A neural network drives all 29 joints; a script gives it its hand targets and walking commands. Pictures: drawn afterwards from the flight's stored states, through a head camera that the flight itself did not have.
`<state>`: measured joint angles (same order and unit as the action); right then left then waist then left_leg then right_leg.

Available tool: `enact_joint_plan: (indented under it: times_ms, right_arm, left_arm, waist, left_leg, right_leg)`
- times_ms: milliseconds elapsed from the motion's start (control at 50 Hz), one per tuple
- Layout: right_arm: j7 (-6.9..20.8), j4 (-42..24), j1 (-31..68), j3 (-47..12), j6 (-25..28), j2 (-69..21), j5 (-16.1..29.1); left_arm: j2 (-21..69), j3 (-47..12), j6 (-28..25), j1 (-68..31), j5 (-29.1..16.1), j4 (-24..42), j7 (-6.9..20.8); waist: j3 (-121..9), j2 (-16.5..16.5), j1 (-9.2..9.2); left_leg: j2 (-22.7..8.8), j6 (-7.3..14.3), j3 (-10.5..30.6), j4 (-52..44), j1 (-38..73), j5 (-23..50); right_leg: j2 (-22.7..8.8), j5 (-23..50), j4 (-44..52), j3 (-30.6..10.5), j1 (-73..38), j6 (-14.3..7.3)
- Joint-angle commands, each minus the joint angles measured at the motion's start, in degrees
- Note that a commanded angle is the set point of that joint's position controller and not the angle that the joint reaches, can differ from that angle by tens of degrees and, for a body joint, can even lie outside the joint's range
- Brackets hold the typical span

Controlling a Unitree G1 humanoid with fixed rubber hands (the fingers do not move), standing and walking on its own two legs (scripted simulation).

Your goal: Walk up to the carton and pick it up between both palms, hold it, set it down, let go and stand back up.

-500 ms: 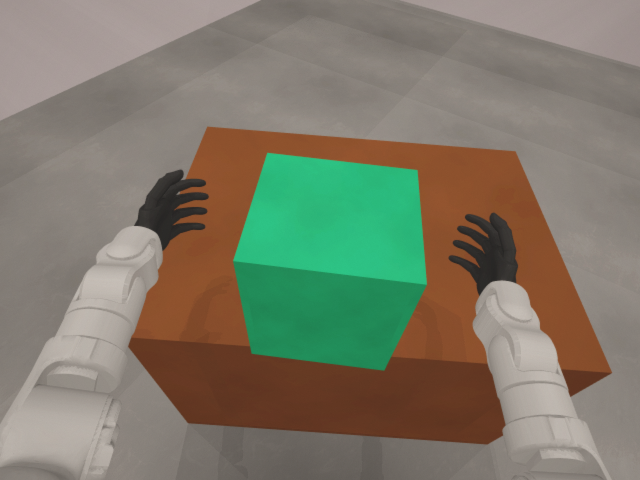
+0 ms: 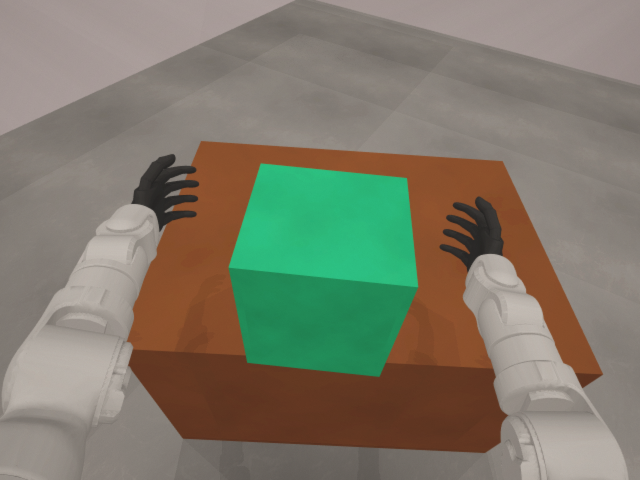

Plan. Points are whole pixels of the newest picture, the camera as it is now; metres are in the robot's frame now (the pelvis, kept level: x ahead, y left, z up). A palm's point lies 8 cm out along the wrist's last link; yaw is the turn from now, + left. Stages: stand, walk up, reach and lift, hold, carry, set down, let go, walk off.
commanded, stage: reach and lift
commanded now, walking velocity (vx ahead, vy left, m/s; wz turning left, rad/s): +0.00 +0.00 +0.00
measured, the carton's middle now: (322, 275) +0.44 -0.02 -0.05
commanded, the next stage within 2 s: none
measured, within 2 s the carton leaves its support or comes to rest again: neither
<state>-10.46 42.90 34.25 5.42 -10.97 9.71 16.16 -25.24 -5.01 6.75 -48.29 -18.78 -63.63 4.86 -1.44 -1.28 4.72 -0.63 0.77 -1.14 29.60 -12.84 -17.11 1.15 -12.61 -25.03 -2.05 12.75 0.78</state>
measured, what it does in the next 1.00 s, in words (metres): stands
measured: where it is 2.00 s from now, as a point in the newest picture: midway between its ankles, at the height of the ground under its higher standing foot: outside the picture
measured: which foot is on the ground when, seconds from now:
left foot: down 0.00-1.00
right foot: down 0.00-1.00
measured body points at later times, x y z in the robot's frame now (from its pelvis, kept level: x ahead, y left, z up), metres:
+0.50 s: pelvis -0.01 +0.00 -0.02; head +0.03 +0.02 +0.43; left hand +0.41 +0.23 +0.02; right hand +0.35 -0.23 +0.00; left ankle -0.02 +0.10 -0.74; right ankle +0.01 -0.14 -0.74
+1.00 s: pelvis -0.01 +0.00 -0.05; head +0.07 +0.02 +0.39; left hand +0.44 +0.19 -0.01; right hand +0.37 -0.23 -0.04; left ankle -0.02 +0.10 -0.74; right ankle +0.01 -0.14 -0.74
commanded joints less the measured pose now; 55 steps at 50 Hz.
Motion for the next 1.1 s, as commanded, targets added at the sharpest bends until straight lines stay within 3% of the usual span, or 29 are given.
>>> enact_joint_plan:
  times_ms: [0,40,60,100,140,220,240,260,300,360,400,420,480,540,560,580,600,620,660,740,800,820,860,880,920,940,980,1060,1080]
  right_arm:
    - [-0.42,-6.85,35.94,2.0,8.81,11.72,-2.05]
    - [0.05,-4.49,35.23,1.35,10.81,10.92,-1.92]
    - [0.22,-2.9,36.09,0.21,11.62,10.14,-1.67]
    - [0.45,-1.44,34.64,-0.43,13.32,9.72,-1.83]
    - [0.43,-1.6,33.88,-0.97,15.73,9.73,-1.38]
    - [1.61,1.92,36.06,-1.96,17.97,9.09,-0.6]
    - [1.85,1.65,36.16,-3.36,18.28,9.37,0.49]
    - [2.14,3.29,35.4,-3.07,19.0,8.93,0.4]
    - [2.48,5.54,35.66,-3.58,19.97,8.8,1.1]
    - [3.01,6.28,37.33,-3.17,21.47,8.85,0.26]
    - [3.81,8.12,40.75,-1.83,22.34,8.5,-0.56]
    - [4.16,7.86,41.04,-1.04,22.81,9.24,-0.45]
    - [4.01,7.0,42.63,-2.27,23.61,7.98,-1.13]
    - [4.71,5.78,42.07,0.41,25.99,9.3,-1.98]
    - [4.91,11.17,40.21,-0.33,25.89,8.53,-1.99]
    - [5.02,10.24,40.03,0.18,26.94,8.47,-2.26]
    - [4.92,12.24,40.49,-0.26,27.32,7.96,-1.98]
    - [4.87,11.49,39.88,-0.67,27.89,8.24,-1.9]
    - [4.68,12.27,39.63,0.54,29.53,8.65,-2.45]
    - [4.1,12.51,38.75,-2.53,31.72,6.02,-0.93]
    - [4.08,12.95,37.56,-2.16,33.12,6.78,-0.64]
    - [3.84,12.85,37.34,-1.74,33.63,6.61,-0.53]
    - [3.76,12.9,38.07,-2.0,34.06,6.77,-0.63]
    - [3.68,13.05,37.49,-1.48,34.39,6.0,-1.1]
    - [3.84,13.07,36.98,-2.62,34.09,5.16,-0.04]
    - [3.62,13.0,38.15,-2.8,33.57,4.6,-1.12]
    - [3.85,10.95,39.62,-3.58,33.9,3.68,0.14]
    - [3.19,13.25,40.07,-3.53,32.74,1.13,-0.95]
    - [3.38,13.86,41.42,-2.3,32.87,0.35,-1.14]
  left_arm:
    - [-10.98,-2.14,-8.27,-34.14,-2.87,8.86,0.07]
    - [-9.35,-3.6,-10.48,-33.92,-3.26,9.51,0.05]
    - [-9.49,-2.71,-11.71,-34.35,-3.29,7.52,-0.1]
    - [-8.22,-4.83,-13.57,-32.89,-4.19,4.81,-0.12]
    - [-7.26,-4.77,-15.45,-31.13,-4.55,5.77,-0.04]
    - [-6.9,-6.83,-18.49,-32.41,-5.44,-2.43,-0.25]
    - [-7.1,-6.96,-18.76,-31.87,-6.3,-4.31,-0.19]
    - [-5.53,-8.45,-19.63,-32.29,-6.57,-3.65,-0.19]
    - [-5.16,-9.17,-21.13,-32.41,-7.21,-6.82,-0.13]
    - [-6.44,-10.81,-24.48,-35.8,-9.2,-7.48,-0.52]
    - [-5.77,-12.57,-26.15,-39.65,-9.81,-9.19,-1.2]
    - [-5.28,-13.41,-26.89,-39.62,-11.02,-7.59,-1.75]
    - [-6.15,-13.69,-28.86,-41.02,-13.51,-10.67,-1.54]
    - [-5.51,-13.59,-30.9,-41.24,-13.2,-3.15,-2.63]
    - [-5.66,-12.85,-30.86,-41.05,-12.34,-6.55,-2.34]
    - [-5.96,-11.75,-31.27,-40.58,-11.9,-6.34,-2.51]
    - [-4.9,-12.57,-31.39,-41.04,-11.79,-7.3,-2.25]
    - [-4.47,-12.39,-31.43,-39.02,-11.53,-8.34,-2.08]
    - [-4.58,-11.71,-31.73,-38.62,-9.84,-7.04,-2.17]
    - [-4.14,-8.47,-31.88,-36.32,-8.04,-11.24,-1.77]
    - [-4.68,-7.48,-32.16,-36.89,-5.95,-6.69,-2.17]
    - [-3.89,-8.26,-32.64,-36.1,-6.16,-5.6,-2.26]
    - [-3.97,-6.5,-32.38,-34.88,-5.89,-6.9,-2.34]
    - [-2.84,-7.09,-32.34,-35.24,-5.94,-4.34,-2.18]
    - [-3.15,-6.01,-32.54,-34.67,-4.91,-5.94,-2.53]
    - [-4.19,-5.19,-32.7,-36.2,-5.1,-8.02,-2.41]
    - [-1.32,-6.82,-32.62,-34.36,-5.79,-8.2,-2.54]
    - [1.11,-7.88,-32.01,-35.23,-5.42,-11.13,-1.74]
    - [1.77,-7.75,-32.03,-36.74,-4.77,-8.97,-1.84]
  waist:
    - [-28.77,6.14,5.71]
    - [-30.34,8.45,5.63]
    - [-29.56,7.66,4.3]
    - [-28.69,6.32,5.08]
    - [-31.02,6.7,4.52]
    - [-29.1,6.99,3.47]
    - [-27.61,4.83,2.75]
    - [-28.14,5.98,3.79]
    - [-27.64,6.86,3.63]
    - [-31.04,5.77,3.88]
    - [-32.78,8.55,3.86]
    - [-33.47,9.06,4.5]
    - [-38.74,6.72,3.86]
    - [-49.65,11.22,4.66]
    - [-46.41,11.01,4.57]
    - [-50.24,11.6,3.53]
    - [-49.21,12.38,4.12]
    - [-51.26,10.77,3.54]
    - [-54.33,12.19,4.9]
    - [-53.08,9.78,2.33]
    - [-54.83,11.82,2.49]
    - [-55.28,12.16,3.62]
    - [-54.83,10.9,2.1]
    - [-57.11,10.71,3.15]
    - [-54.88,11.12,1.5]
    - [-54.38,8.4,1.77]
    - [-54.2,7.77,1.67]
    - [-48.63,5.98,3.08]
    - [-48.49,7.14,3.28]
  left_leg:
    - [-0.18,-3.75,4.06,-0.12,5.6,27.25]
    - [-0.54,-4.56,4.44,1.05,8.03,30.25]
    - [-0.54,-4.66,4.07,1.78,6.56,30.74]
    - [-0.3,-4.21,3.75,2.03,4.37,27.96]
    - [-0.27,-4.28,4.24,3.35,5.2,31.88]
    - [-0.21,-3.55,3.92,4.12,-0.55,23.92]
    - [-0.01,-3.0,3.79,4.4,-2.0,22.25]
    - [0.11,-3.12,4.11,4.95,-1.42,22.93]
    - [0.06,-3.0,3.93,5.44,-3.76,19.71]
    - [0.38,-2.05,4.13,7.67,-8.36,15.9]
    - [-0.03,-2.59,4.86,8.26,-12.25,10.93]
    - [-0.17,-3.27,4.94,9.13,-11.54,12.19]
    - [0.42,-1.55,3.82,12.35,-18.63,9.14]
    - [-0.12,-3.81,4.93,15.93,-14.83,18.17]
    - [-0.08,-3.71,4.87,16.75,-15.04,18.71]
    - [0.12,-4.23,5.04,18.13,-15.69,21.6]
    - [0.32,-4.36,4.72,18.52,-16.45,20.8]
    - [0.57,-4.16,4.92,19.05,-18.47,19.54]
    - [0.28,-4.96,5.25,20.52,-17.0,22.52]
    - [1.56,-4.78,3.68,22.58,-19.72,26.47]
    - [1.6,-5.13,3.7,22.96,-17.37,27.86]
    - [1.4,-5.72,4.28,23.19,-16.82,28.72]
    - [1.28,-6.15,4.19,23.88,-16.45,32.47]
    - [1.39,-6.08,3.8,24.11,-16.05,32.05]
    - [1.64,-5.26,3.87,23.28,-18.2,29.43]
    - [1.78,-4.37,3.82,22.77,-21.64,25.24]
    - [1.66,-4.79,3.72,22.25,-20.62,27.17]
    - [1.85,-3.39,3.59,20.65,-23.68,21.46]
    - [1.67,-3.26,3.59,20.83,-23.63,22.22]
  right_leg:
    - [0.85,26.12,0.85,3.22,0.2,-1.36]
    - [1.07,23.99,1.17,3.71,2.1,-1.93]
    - [1.03,22.58,0.83,3.81,2.77,-1.96]
    - [0.88,21.26,0.45,4.28,2.1,-2.03]
    - [0.99,24.2,-1.06,4.25,2.51,-1.49]
    - [0.21,17.28,-2.49,4.32,6.32,-1.85]
    - [0.26,16.36,-2.68,4.28,5.77,-1.98]
    - [0.24,17.0,-3.67,4.18,6.96,-1.84]
    - [0.06,13.28,-5.04,4.03,9.6,-2.16]
    - [-0.7,10.15,-7.96,4.36,12.28,-1.83]
    - [-1.42,4.79,-10.52,5.0,16.87,-2.33]
    - [-1.01,5.41,-11.42,5.48,17.74,-2.53]
    - [-2.17,5.62,-14.55,4.95,19.2,-1.79]
    - [-1.11,9.86,-17.68,6.27,21.39,-2.01]
    - [-1.38,8.81,-18.0,5.73,22.85,-1.59]
    - [-0.92,10.3,-19.09,6.23,22.96,-1.84]
    - [-1.24,9.77,-18.95,6.04,24.31,-1.47]
    - [-1.1,10.73,-19.54,5.81,23.34,-1.76]
    - [-0.55,13.42,-20.75,6.46,25.04,-1.45]
    - [-0.61,16.67,-21.64,5.47,22.25,-0.43]
    - [0.01,18.84,-21.49,5.17,21.38,-0.56]
    - [0.04,19.08,-21.67,5.62,22.33,-0.4]
    - [0.01,20.44,-21.81,5.44,22.32,-0.38]
    - [0.17,21.04,-21.66,5.48,21.84,-0.69]
    - [-0.3,21.37,-21.87,4.57,21.32,-0.3]
    - [-0.59,20.2,-21.96,4.38,19.9,-0.38]
    - [-0.42,23.29,-22.28,4.86,19.49,-0.07]
    - [-0.64,20.85,-21.5,4.43,18.32,0.23]
    - [-0.54,20.2,-21.96,4.61,20.18,-0.06]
